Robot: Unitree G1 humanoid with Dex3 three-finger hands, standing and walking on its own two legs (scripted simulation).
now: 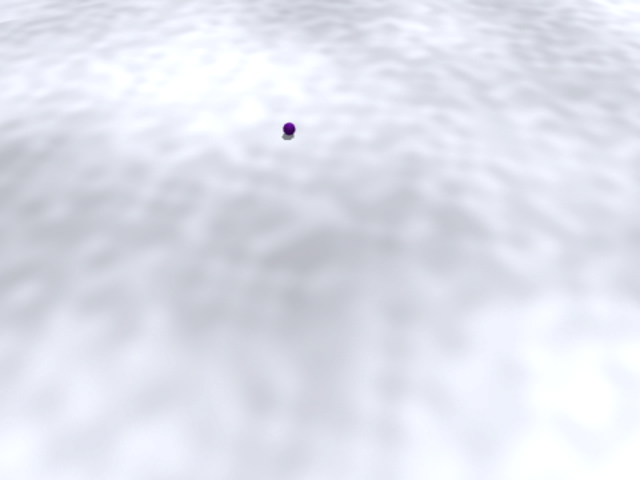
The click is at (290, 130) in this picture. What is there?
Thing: free ball
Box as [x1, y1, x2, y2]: [283, 123, 294, 134]
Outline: 286,123 283,127 283,130 286,134 291,134 294,131 294,126 291,123
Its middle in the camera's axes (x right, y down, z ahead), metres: -0.15 -0.59 +2.07
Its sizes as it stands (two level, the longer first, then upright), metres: 0.065 0.065 0.065
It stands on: the floor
